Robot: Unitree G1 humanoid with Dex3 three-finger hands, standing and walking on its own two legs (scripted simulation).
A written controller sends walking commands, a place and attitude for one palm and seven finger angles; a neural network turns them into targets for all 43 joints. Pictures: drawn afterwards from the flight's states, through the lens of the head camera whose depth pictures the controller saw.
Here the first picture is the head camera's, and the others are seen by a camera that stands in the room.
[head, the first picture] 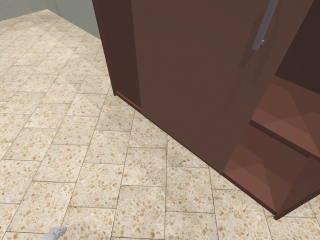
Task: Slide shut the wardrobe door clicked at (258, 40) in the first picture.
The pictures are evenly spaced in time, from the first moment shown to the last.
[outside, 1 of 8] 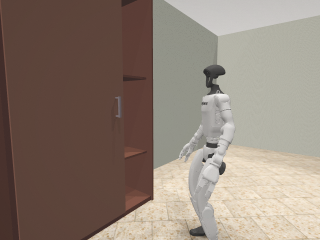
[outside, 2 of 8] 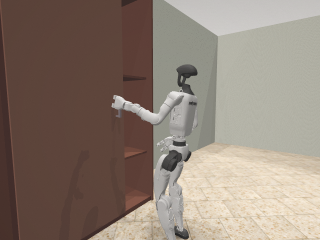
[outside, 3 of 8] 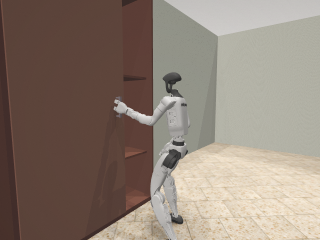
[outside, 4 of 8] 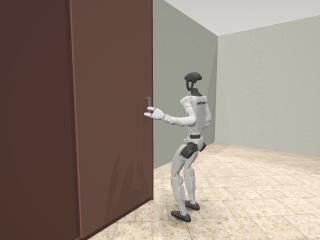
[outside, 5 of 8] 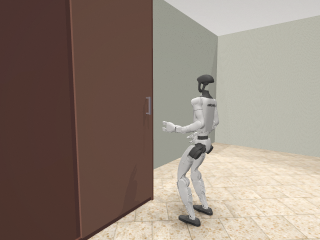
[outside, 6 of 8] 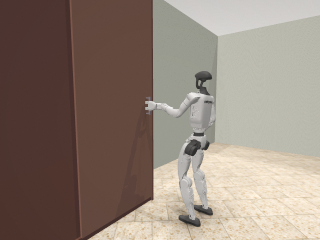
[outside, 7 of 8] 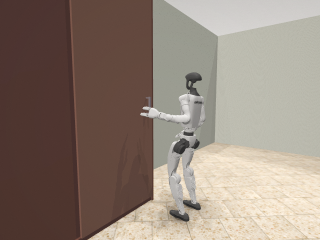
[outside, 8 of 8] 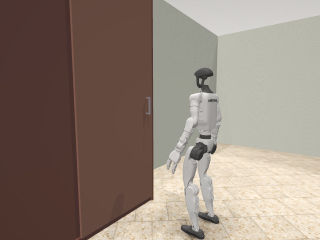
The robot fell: no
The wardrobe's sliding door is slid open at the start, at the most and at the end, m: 0.37 0.37 0.00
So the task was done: yes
